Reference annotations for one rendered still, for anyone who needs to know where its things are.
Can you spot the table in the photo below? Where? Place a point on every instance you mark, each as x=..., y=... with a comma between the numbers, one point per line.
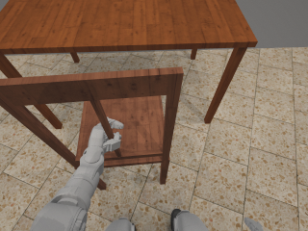
x=77, y=26

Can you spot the robot left hand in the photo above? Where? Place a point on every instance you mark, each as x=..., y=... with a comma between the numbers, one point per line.
x=99, y=138

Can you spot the chair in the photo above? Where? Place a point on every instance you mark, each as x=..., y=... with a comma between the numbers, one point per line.
x=132, y=97

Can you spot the robot right foot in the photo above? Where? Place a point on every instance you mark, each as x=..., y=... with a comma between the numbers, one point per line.
x=174, y=213

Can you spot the robot left forearm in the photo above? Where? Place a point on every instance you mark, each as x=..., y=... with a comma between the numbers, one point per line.
x=81, y=186

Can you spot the robot left thigh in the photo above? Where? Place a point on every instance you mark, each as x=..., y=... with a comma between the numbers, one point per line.
x=121, y=225

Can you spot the robot right hand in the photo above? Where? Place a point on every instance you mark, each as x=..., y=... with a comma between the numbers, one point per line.
x=253, y=225

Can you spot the left robot upper arm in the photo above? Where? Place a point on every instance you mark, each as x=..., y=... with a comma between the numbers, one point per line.
x=61, y=217

